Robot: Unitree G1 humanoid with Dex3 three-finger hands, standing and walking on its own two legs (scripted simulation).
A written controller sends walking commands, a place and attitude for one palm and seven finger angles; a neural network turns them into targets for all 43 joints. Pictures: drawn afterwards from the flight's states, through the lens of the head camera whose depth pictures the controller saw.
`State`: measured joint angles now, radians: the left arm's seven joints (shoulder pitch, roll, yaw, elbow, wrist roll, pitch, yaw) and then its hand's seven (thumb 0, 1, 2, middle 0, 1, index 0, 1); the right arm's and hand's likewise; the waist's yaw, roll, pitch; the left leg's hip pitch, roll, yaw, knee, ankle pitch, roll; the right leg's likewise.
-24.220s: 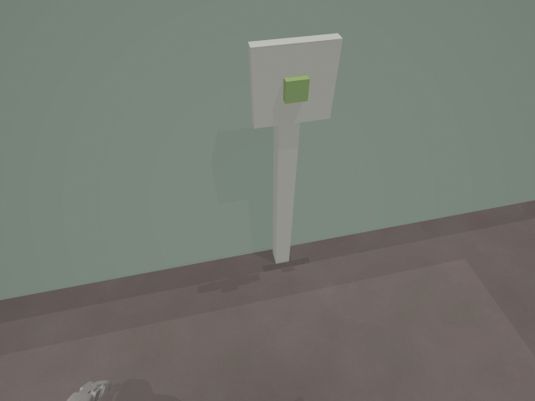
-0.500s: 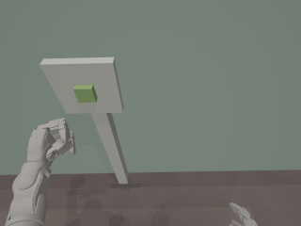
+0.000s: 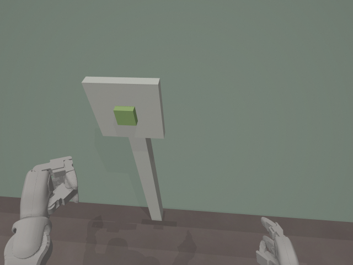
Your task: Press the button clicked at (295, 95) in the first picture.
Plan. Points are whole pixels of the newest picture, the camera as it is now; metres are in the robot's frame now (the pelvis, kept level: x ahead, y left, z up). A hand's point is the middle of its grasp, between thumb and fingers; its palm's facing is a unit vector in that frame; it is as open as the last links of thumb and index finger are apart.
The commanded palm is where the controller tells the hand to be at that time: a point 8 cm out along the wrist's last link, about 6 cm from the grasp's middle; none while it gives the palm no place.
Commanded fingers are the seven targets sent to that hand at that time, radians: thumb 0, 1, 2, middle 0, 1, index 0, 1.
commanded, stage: draw the hand back to the body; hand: left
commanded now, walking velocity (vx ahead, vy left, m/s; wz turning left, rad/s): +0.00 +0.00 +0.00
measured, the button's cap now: (126, 115) +0.48 +0.21 +0.08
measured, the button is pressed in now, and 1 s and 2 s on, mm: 0 0 0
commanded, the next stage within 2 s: step back with the hand held close in 0.66 s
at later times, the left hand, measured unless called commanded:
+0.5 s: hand (42, 192) +0.18 +0.25 +0.17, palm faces +0.41 -0.82 -0.41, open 3.1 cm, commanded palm +0.13 +0.29 +0.17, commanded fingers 0.00 0.90 0.90 -1.30 -1.50 -1.30 -1.50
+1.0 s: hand (49, 196) +0.18 +0.24 +0.15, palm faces +0.34 -0.83 -0.45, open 3.1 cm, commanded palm +0.12 +0.28 +0.17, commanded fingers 0.00 0.90 0.90 -1.30 -1.50 -1.30 -1.50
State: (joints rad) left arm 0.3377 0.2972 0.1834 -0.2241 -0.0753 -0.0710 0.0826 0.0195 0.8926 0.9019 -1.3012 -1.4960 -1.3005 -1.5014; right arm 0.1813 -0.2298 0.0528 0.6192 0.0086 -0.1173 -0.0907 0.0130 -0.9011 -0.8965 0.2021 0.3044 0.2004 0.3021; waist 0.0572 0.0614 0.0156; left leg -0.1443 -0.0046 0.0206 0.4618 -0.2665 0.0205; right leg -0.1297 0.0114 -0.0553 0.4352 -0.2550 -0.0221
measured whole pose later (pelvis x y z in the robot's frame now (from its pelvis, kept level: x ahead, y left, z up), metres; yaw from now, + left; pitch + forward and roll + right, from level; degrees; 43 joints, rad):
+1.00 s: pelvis -0.01 +0.01 +0.00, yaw -1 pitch +0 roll -1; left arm 0.58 0.33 0.32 -0.48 -0.05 -0.15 0.11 0.02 0.89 0.90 -1.30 -1.50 -1.30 -1.50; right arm 0.18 -0.24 0.01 0.59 -0.01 -0.03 -0.07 0.01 -0.90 -0.90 0.20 0.30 0.20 0.30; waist 0.01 0.06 0.01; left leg -0.21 0.01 0.03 0.43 -0.22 0.03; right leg -0.18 0.02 -0.04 0.36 -0.18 -0.02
